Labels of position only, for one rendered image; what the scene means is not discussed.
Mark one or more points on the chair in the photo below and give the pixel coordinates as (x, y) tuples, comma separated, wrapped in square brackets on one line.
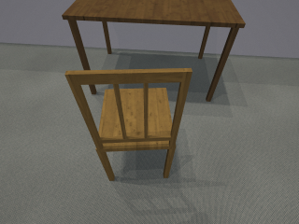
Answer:
[(132, 119)]

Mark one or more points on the table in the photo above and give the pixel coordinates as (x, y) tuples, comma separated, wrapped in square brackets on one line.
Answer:
[(208, 13)]

